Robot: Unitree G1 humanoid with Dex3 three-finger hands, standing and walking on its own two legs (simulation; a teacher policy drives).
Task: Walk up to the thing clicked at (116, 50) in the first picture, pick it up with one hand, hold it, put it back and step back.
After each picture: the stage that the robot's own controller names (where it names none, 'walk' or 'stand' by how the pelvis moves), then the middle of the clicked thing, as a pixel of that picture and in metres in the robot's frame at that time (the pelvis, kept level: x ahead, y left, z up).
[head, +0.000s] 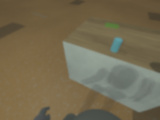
stand; (116, 45) +0.65 -0.19 +0.07
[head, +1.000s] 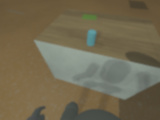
walk; (91, 38) +0.62 +0.06 +0.09
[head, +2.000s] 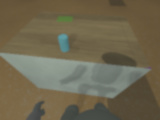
stand; (64, 43) +0.51 +0.22 +0.11
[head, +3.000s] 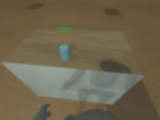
stand; (64, 52) +0.49 +0.23 +0.06
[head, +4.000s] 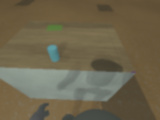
stand; (53, 53) +0.45 +0.29 +0.07
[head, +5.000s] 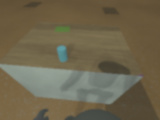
stand; (62, 54) +0.47 +0.24 +0.06
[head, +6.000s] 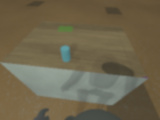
stand; (65, 54) +0.47 +0.21 +0.06
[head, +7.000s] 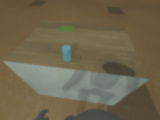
stand; (67, 53) +0.48 +0.20 +0.06
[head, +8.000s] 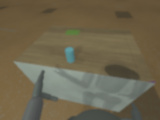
rise first; (70, 55) +0.48 +0.21 +0.07
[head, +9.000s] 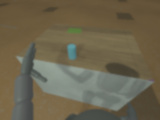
go down; (72, 52) +0.52 +0.19 +0.07
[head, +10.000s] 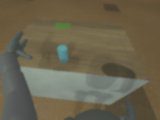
go down; (63, 54) +0.46 +0.20 +0.08
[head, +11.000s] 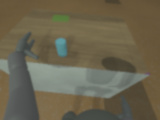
close in; (61, 47) +0.48 +0.20 +0.09
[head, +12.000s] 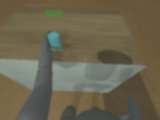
close; (55, 42) +0.50 +0.22 +0.12
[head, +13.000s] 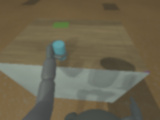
lift; (60, 51) +0.42 +0.20 +0.16
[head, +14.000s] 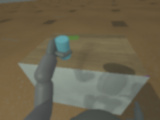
lift; (63, 48) +0.32 +0.17 +0.29
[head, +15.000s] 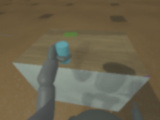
hold; (63, 53) +0.34 +0.18 +0.23
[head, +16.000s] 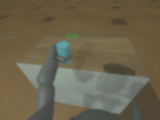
hold; (64, 53) +0.33 +0.17 +0.25
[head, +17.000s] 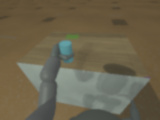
crouch; (66, 52) +0.34 +0.16 +0.25
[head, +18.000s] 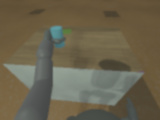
crouch; (58, 37) +0.46 +0.21 +0.26
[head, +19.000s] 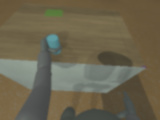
lower; (54, 45) +0.48 +0.22 +0.11
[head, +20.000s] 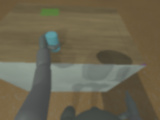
lower; (53, 42) +0.50 +0.22 +0.12
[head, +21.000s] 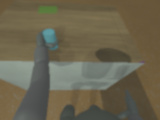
lower; (51, 39) +0.51 +0.22 +0.12
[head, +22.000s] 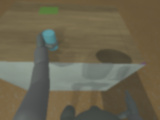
lower; (51, 40) +0.50 +0.23 +0.12
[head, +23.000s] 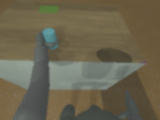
loosen; (51, 39) +0.51 +0.23 +0.12
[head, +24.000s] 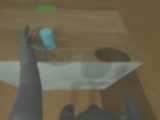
withdraw; (48, 39) +0.51 +0.23 +0.12
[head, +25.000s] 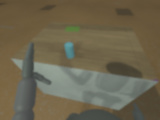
sink last; (69, 50) +0.50 +0.22 +0.09
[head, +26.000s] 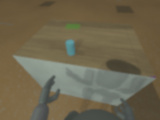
stand; (70, 47) +0.53 +0.21 +0.08
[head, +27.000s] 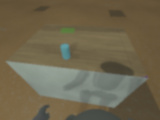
stand; (65, 51) +0.51 +0.23 +0.07
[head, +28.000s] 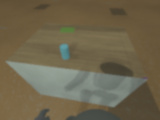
stand; (65, 52) +0.51 +0.23 +0.06
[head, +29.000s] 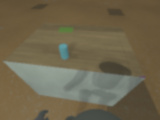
stand; (64, 51) +0.51 +0.24 +0.06
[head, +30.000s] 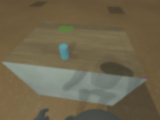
stand; (64, 51) +0.49 +0.23 +0.06
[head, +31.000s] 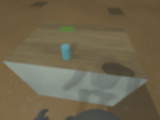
stand; (66, 52) +0.50 +0.22 +0.06
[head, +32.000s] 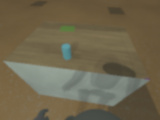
walk; (66, 52) +0.50 +0.21 +0.06
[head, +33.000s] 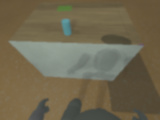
walk; (66, 27) +0.68 +0.25 +0.09
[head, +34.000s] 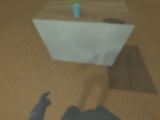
walk; (76, 10) +1.03 +0.22 +0.09
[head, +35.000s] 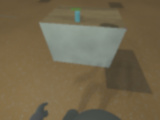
stand; (77, 16) +1.14 +0.24 +0.09
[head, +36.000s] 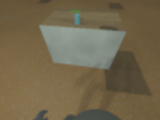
stand; (77, 19) +1.13 +0.24 +0.06
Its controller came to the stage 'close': yes
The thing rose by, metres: 0.23
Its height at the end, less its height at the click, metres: +0.00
